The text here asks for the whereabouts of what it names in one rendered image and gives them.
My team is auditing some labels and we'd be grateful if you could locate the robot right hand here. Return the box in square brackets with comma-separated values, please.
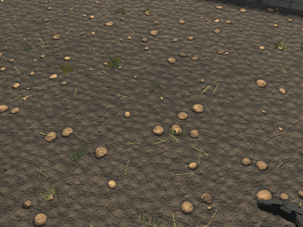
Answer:
[257, 199, 303, 227]

